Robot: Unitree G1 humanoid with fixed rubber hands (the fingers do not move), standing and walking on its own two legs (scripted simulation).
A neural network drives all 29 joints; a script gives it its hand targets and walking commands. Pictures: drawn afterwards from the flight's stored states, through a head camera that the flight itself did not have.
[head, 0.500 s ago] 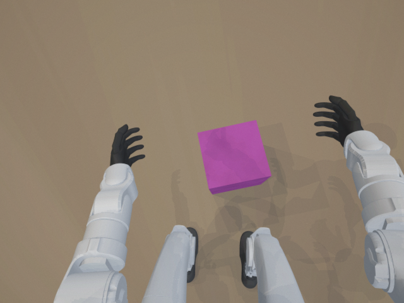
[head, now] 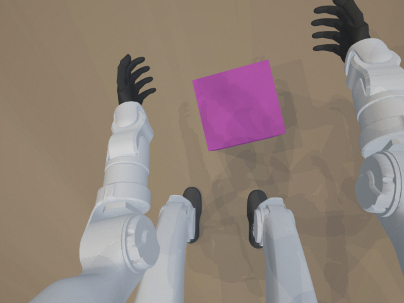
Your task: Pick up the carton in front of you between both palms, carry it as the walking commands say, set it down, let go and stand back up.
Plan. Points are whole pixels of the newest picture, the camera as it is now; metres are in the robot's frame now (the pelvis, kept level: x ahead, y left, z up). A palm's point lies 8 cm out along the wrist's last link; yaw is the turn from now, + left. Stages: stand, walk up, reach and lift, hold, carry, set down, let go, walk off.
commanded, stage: reach and lift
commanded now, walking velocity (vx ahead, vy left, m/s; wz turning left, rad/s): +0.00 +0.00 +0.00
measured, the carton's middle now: (237, 112) +0.48 -0.03 -0.49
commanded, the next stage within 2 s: none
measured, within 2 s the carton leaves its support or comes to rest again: leaves its support in 1.50 s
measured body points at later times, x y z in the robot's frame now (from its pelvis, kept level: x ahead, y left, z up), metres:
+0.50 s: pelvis -0.05 +0.02 -0.20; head +0.31 -0.01 +0.07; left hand +0.46 +0.18 -0.37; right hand +0.52 -0.20 -0.37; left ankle +0.08 +0.16 -0.58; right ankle +0.07 -0.09 -0.58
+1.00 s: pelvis -0.03 +0.02 -0.23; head +0.33 -0.04 +0.02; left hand +0.49 +0.16 -0.41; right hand +0.53 -0.19 -0.42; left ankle +0.08 +0.16 -0.58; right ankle +0.07 -0.09 -0.58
